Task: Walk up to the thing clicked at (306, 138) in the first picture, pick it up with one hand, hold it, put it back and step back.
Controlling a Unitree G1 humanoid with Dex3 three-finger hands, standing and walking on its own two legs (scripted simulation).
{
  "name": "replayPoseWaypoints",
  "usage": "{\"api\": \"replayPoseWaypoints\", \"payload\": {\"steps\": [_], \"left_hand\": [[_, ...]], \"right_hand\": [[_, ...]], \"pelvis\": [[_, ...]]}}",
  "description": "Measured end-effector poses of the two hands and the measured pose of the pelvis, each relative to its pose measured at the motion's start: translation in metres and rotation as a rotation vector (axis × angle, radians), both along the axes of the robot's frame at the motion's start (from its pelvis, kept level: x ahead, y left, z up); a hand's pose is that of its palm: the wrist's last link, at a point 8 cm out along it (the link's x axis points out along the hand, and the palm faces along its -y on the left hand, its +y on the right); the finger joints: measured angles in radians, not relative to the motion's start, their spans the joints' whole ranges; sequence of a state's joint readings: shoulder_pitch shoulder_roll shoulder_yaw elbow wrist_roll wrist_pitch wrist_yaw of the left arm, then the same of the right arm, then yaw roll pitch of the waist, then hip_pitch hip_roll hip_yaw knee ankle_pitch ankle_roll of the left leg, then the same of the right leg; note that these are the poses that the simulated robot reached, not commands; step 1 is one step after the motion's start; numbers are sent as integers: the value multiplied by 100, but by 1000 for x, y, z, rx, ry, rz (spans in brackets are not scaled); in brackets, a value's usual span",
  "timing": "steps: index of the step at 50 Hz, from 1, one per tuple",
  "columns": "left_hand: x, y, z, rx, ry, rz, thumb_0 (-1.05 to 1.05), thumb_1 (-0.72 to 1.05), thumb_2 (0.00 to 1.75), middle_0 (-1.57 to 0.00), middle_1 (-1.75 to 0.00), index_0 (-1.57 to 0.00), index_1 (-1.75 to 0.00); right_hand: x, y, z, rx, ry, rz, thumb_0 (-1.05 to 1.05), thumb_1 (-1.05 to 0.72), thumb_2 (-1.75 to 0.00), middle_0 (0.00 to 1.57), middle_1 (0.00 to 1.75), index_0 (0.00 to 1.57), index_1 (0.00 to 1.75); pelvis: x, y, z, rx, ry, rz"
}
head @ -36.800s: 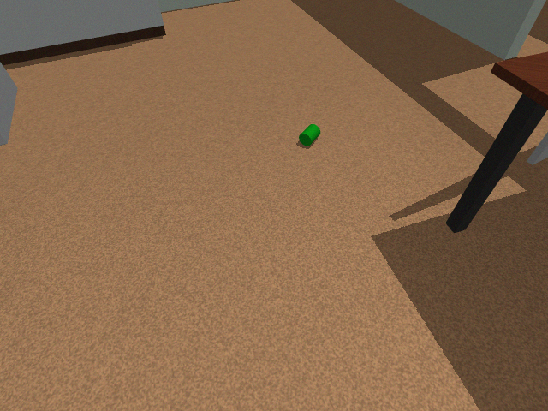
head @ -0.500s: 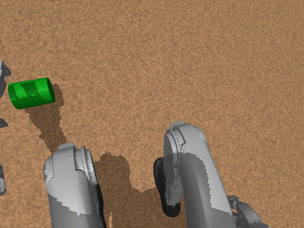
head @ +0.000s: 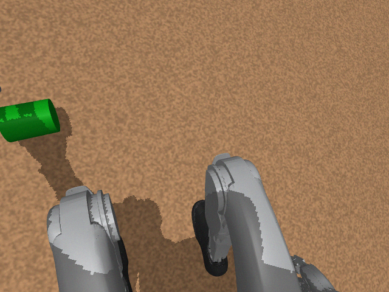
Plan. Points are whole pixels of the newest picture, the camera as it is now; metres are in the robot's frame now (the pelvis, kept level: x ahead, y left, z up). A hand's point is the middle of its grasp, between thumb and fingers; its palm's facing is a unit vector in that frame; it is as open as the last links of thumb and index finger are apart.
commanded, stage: rise first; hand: left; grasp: from above
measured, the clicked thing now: (30, 120) +0.50 +0.29 -0.28
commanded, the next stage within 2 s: approach in 0.76 s
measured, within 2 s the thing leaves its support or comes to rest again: neither
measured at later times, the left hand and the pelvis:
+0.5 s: hand out of the picture +0.46 +0.34 -0.16, palm faces -0.45 -0.07 -0.89, open 14.1 cm; pelvis +0.00 +0.00 +0.00, yaw +0 degrees
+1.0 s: hand out of the picture +0.45 +0.33 -0.16, palm faces -0.46 -0.06 -0.88, open 14.1 cm; pelvis -0.01 +0.00 +0.00, yaw +0 degrees
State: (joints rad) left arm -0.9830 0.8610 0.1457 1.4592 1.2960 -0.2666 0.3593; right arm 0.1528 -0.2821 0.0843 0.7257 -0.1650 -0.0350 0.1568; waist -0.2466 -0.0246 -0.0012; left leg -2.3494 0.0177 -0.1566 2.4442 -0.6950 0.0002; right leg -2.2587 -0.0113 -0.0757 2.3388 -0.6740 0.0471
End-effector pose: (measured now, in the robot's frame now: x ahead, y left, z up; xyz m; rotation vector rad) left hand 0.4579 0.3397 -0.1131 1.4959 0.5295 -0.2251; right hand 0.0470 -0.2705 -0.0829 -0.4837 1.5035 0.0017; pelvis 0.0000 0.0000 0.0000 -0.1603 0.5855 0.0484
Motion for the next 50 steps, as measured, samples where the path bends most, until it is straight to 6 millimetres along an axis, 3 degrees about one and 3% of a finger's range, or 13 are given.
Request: {"api": "replayPoseWaypoints", "payload": {"steps": [15,50], "left_hand": [[1,-2,4,2,3,-6,0,-54,101,-9,-102,-9,-103],[1,-7,11,14,4,-28,0,-55,103,-9,-103,-9,-104]], "right_hand": [[5,0,2,3,-23,5,0,-91,-90,20,30,21,30],[-5,4,8,1,-36,4,0,-91,-89,20,30,21,30]], "pelvis": [[-1,-1,2,1,2,2],[-6,1,4,-1,-10,5]]}}
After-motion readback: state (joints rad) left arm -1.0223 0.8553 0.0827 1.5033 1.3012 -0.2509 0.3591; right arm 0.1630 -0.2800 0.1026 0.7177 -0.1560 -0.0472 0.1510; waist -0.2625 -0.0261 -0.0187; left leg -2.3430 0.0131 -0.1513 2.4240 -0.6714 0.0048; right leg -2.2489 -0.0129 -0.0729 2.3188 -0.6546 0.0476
